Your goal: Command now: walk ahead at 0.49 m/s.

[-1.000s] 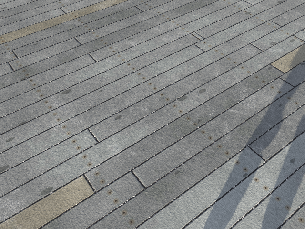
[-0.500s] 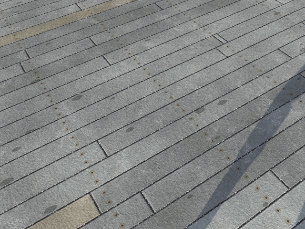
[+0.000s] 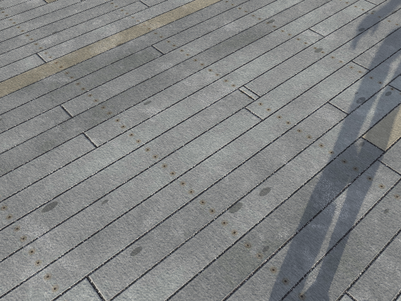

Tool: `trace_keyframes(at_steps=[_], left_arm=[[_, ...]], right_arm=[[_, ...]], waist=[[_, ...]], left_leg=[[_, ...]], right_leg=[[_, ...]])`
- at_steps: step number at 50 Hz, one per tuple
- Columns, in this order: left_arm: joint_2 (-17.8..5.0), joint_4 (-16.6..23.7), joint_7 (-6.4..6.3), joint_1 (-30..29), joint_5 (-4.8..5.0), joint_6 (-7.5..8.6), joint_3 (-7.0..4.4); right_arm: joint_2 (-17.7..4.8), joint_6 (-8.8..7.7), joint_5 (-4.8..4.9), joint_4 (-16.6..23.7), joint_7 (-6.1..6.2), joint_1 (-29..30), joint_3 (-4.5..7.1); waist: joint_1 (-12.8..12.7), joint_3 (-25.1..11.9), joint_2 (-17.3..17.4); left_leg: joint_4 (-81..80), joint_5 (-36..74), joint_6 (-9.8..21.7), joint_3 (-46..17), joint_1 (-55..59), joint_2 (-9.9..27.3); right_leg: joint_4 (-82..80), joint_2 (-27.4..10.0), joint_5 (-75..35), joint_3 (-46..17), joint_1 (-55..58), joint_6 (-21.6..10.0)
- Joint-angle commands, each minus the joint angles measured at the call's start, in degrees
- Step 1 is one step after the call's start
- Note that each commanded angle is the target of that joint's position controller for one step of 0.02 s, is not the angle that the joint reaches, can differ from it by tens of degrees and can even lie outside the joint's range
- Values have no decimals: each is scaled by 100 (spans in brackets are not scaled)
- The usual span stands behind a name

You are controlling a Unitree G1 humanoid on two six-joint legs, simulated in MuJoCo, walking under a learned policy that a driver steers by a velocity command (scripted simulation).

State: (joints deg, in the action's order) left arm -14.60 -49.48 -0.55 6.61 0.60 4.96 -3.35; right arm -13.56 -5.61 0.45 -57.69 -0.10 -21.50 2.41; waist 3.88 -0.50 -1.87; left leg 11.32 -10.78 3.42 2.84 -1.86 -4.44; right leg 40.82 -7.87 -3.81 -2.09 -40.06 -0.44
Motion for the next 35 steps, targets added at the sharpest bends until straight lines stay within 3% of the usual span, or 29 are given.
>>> trace_keyframes(at_steps=[1,4,6,7,8,9,10,11,12,13,14,15,17,20,22,25,30,33,34,35], left_arm=[[-185,440,100,-662,43,85,17],[-265,637,210,-971,66,128,25],[-409,661,254,-789,73,165,-16],[-545,590,255,-426,74,182,-82],[-776,343,231,400,63,188,-216],[-1191,79,181,1547,6,184,-358],[-1754,-107,186,2211,-59,136,-502],[-1241,-91,201,2221,-53,137,-340],[-942,-10,194,1688,-26,145,-232],[-775,127,189,1142,-25,136,-169],[-615,170,215,796,-54,129,-121],[-494,166,234,657,-103,154,-83],[-480,69,249,691,-102,186,-91],[-650,-94,156,976,-79,192,-139],[-678,-171,94,1156,-64,148,-141],[-743,-261,38,1363,-28,116,-147],[-792,-538,-4,1820,36,20,-184],[-878,-590,-42,1752,58,-63,-241],[-930,-570,-48,1651,55,-89,-258],[-919,-552,-43,1560,56,-122,-250]], right_arm=[[-945,-21,61,204,58,-135,176],[-980,81,76,95,70,-343,210],[-1054,144,80,99,79,-279,247],[-1098,173,72,135,77,-143,257],[-1016,206,47,174,70,-42,223],[-813,202,-33,312,67,-20,124],[-106,74,-40,375,11,-680,-84],[-415,-84,46,291,-15,-538,-25],[-878,-169,210,457,-41,-12,103],[-885,-191,218,542,-19,339,102],[-822,-163,130,561,19,548,131],[-732,-84,84,554,39,480,161],[-470,71,63,477,44,272,141],[-478,142,14,649,71,741,168],[-440,119,-19,797,54,1184,168],[-333,70,7,954,-5,1777,126],[-356,15,68,1226,-140,2537,82],[-509,-38,78,1302,-225,2494,122],[-616,-52,78,1252,-230,2249,172],[-767,-64,62,1113,-211,1722,268]], waist=[[37,557,403],[67,612,427],[-108,474,557],[-351,245,647],[-769,-264,601],[-1190,-1143,274],[-988,-1964,-1178],[-1066,-2182,-1124],[-960,-1319,-799],[-791,-798,-368],[-638,-403,-65],[-443,-256,-208],[-280,-171,-290],[-309,128,-150],[-409,224,-120],[-579,344,-156],[-783,599,-147],[-611,509,-214],[-453,337,-292],[-141,16,-310]], left_leg=[[-532,660,852,-752,-389,1588],[-169,869,786,-830,300,1864],[185,1497,685,-868,555,1974],[630,2439,602,-774,559,1904],[1622,3337,462,-530,380,1612],[3239,2671,255,-258,-621,1290],[5513,7,-187,-34,-3061,239],[6303,-2103,-105,-948,-3778,198],[6575,-1772,13,-973,-4245,558],[6361,-1220,40,-782,-4127,889],[5977,-844,18,-689,-3913,1077],[5661,-567,10,-721,-3536,1257],[5393,-340,-70,-639,-3198,1301],[4641,276,-235,-595,-3685,1345],[3915,871,-295,-569,-3896,1325],[2858,1609,-290,-404,-3692,1144],[2041,1540,-168,-356,-3773,979],[1803,947,38,-320,-3503,877],[1774,741,117,-194,-3047,735],[1670,686,225,-35,-2173,533]], right_leg=[[-649,178,-294,188,228,27],[-1025,246,228,153,90,-121],[-1199,372,689,237,484,-274],[-1287,544,839,388,1086,-380],[-1378,744,803,552,2217,-542],[-1154,75,713,-172,4032,-895],[-1613,-1322,1774,-2881,6250,-1796],[-2333,-1505,2091,-4050,6374,-1808],[-2359,-1322,2006,-3155,5682,-1479],[-2472,-1106,1460,-2333,4795,-1319],[-2691,-860,1052,-1778,4026,-1234],[-2880,-673,788,-1385,3527,-1145],[-3165,-497,453,-964,3105,-1241],[-3376,-462,67,-602,3092,-1301],[-3439,-423,53,-443,3231,-1237],[-3515,-295,192,-150,3298,-1103],[-3303,-577,247,-108,4059,-1058],[-2892,-789,-357,-148,4517,-937],[-2592,-768,-1096,-106,4558,-876],[-1919,-602,-1997,-22,4419,-781]])
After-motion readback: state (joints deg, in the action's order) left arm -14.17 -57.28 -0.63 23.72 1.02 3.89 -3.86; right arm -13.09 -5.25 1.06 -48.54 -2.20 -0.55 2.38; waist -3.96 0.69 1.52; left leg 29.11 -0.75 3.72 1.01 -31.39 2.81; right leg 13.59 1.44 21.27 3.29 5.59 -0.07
